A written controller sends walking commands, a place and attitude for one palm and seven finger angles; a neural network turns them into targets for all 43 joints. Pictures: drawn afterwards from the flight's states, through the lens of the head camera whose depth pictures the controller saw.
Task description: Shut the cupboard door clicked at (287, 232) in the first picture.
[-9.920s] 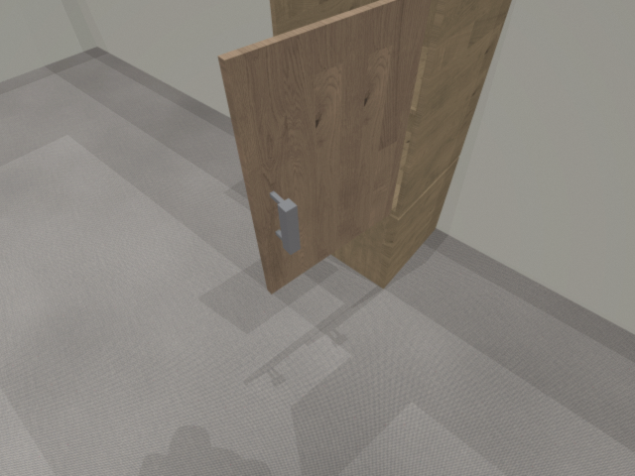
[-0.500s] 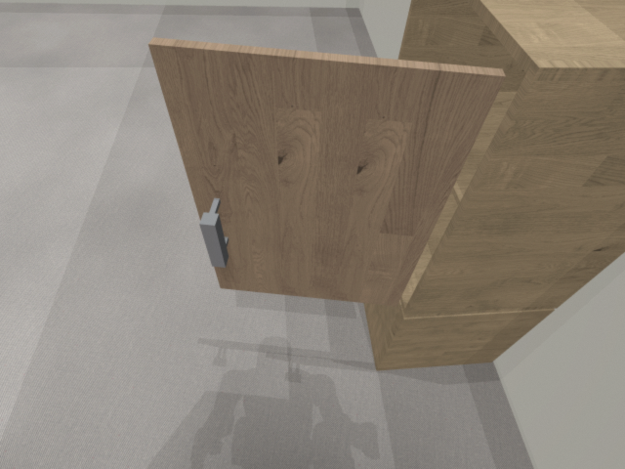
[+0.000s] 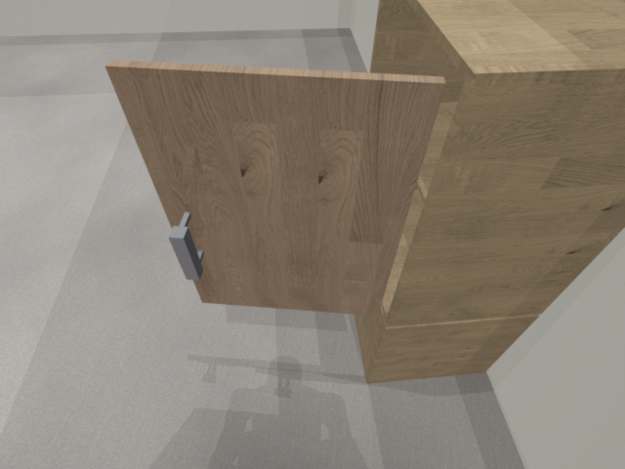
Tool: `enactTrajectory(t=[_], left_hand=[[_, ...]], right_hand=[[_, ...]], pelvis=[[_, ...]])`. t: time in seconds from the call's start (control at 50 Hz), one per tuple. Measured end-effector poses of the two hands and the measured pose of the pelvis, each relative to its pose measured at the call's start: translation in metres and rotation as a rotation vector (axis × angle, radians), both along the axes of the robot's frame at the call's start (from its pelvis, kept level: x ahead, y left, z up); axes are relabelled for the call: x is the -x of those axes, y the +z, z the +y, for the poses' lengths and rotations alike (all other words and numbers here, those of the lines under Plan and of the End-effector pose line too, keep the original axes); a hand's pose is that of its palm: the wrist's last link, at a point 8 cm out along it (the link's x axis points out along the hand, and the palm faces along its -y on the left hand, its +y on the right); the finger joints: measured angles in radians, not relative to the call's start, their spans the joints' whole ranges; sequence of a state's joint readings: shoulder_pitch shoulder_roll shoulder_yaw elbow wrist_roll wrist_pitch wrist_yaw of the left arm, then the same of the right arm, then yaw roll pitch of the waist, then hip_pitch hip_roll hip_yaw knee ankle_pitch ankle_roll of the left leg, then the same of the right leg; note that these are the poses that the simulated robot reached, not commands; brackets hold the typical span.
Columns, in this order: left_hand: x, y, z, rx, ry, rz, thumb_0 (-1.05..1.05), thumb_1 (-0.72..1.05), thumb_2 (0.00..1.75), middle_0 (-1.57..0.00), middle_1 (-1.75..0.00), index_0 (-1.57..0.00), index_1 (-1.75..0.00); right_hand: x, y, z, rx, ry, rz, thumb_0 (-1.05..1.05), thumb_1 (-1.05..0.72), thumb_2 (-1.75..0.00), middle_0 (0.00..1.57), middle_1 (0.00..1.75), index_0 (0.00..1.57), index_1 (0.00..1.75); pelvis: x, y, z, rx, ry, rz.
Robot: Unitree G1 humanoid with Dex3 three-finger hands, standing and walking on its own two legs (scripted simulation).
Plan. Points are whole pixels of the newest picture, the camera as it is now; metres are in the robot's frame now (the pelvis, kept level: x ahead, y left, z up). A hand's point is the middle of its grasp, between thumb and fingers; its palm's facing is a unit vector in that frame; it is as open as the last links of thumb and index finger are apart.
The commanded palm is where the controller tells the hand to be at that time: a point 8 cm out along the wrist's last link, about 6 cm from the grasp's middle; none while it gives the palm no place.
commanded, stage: come to a stop and stand still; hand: left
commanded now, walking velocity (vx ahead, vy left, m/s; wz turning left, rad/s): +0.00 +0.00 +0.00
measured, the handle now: (190, 245) +0.50 +0.26 -0.09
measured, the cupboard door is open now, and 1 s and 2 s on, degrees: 80 80 80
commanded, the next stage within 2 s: look again from close up in 0.36 s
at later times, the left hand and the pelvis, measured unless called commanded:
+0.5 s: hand out of the picture +0.00 +0.16 -0.18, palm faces +0.04 -0.98 -0.18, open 7.4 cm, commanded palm none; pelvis +0.01 +0.00 +0.00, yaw +0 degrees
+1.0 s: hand out of the picture -0.02 +0.25 -0.18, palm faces -0.02 -0.98 -0.21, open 7.4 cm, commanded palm none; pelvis -0.03 +0.06 +0.00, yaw -1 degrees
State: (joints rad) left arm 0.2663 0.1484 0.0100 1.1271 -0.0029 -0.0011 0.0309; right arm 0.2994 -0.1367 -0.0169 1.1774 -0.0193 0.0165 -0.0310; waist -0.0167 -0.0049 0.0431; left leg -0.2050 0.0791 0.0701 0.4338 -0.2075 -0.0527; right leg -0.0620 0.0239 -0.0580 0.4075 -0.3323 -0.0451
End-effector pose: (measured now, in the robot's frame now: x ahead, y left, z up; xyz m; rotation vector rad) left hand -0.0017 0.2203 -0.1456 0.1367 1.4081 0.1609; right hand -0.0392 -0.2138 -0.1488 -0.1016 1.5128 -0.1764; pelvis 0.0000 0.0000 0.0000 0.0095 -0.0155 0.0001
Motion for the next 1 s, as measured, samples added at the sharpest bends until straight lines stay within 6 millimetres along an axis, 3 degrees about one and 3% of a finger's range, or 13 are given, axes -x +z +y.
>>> enactTrajectory(t=[0.12,0.42,0.6,0.8,1.0], left_hand=[[-0.001,-0.001,-0.005,0.001,0.011,0.005,0.01,0.92,0.9,-0.2,-0.3,-0.2,-0.3],[-0.001,-0.005,-0.009,0.024,0.028,0.013,0.01,0.91,0.9,-0.2,-0.3,-0.2,-0.3],[-0.002,-0.002,0.011,0.007,-0.037,-0.022,0.01,0.91,0.9,-0.2,-0.3,-0.2,-0.3],[-0.008,-0.007,0.056,-0.021,-0.053,-0.112,0.01,0.91,0.9,-0.2,-0.3,-0.2,-0.3],[0.022,-0.004,0.079,-0.017,-0.06,-0.066,0.01,0.91,0.9,-0.2,-0.3,-0.2,-0.3]], right_hand=[[-0.009,-0.001,0.0,-0.005,0.007,-0.008,0.01,-0.9,-0.89,0.2,0.3,0.2,0.3],[-0.055,0.003,-0.008,0.035,0.044,-0.097,0.01,-0.91,-0.89,0.2,0.3,0.2,0.3],[-0.075,0.01,-0.001,0.065,0.033,-0.239,0.01,-0.91,-0.89,0.2,0.3,0.2,0.3],[-0.06,0.006,0.031,0.055,0.06,-0.257,0.01,-0.93,-0.89,0.2,0.3,0.2,0.3],[-0.027,0.012,0.047,0.047,0.066,-0.205,0.01,-0.92,-0.89,0.2,0.3,0.2,0.3]], pelvis=[[-0.005,0.0,-0.004,-0.001,0.003,-0.001],[-0.015,0.0,-0.001,-0.001,0.004,-0.002],[-0.009,-0.002,0.02,0.024,-0.02,-0.007],[0.015,-0.009,0.047,0.021,-0.02,-0.021],[0.031,-0.004,0.064,0.016,-0.018,0.001]])
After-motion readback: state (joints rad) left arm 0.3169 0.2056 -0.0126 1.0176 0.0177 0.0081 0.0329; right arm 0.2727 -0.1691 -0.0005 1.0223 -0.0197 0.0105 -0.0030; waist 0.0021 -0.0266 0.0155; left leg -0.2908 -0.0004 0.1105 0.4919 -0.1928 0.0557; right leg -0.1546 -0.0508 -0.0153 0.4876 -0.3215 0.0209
